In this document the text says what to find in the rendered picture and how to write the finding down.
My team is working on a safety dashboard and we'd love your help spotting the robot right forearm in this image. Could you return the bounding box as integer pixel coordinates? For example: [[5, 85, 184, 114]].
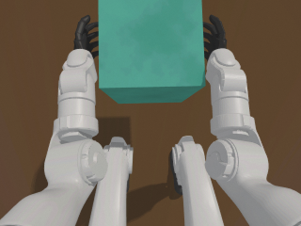
[[205, 48, 264, 150]]

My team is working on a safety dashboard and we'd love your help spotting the robot left shin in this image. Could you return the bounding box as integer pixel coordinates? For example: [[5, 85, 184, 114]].
[[103, 137, 129, 180]]

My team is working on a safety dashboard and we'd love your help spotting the right robot hand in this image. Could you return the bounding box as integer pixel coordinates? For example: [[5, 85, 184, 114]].
[[202, 14, 227, 61]]

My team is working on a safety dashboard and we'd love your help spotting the carton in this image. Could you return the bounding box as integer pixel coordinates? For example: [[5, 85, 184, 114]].
[[98, 0, 206, 104]]

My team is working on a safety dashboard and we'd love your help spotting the left robot hand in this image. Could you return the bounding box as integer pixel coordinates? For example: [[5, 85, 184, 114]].
[[73, 15, 99, 59]]

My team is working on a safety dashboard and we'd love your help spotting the robot left forearm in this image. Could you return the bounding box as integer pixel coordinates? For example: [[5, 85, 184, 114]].
[[44, 49, 99, 176]]

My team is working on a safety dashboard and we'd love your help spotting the left robot upper arm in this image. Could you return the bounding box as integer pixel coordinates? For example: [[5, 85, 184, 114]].
[[0, 139, 108, 226]]

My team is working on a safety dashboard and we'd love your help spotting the robot left foot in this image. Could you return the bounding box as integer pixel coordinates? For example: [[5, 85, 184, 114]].
[[126, 173, 130, 193]]

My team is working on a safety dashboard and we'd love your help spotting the right robot upper arm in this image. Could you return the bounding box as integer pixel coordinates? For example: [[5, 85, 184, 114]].
[[204, 137, 301, 226]]

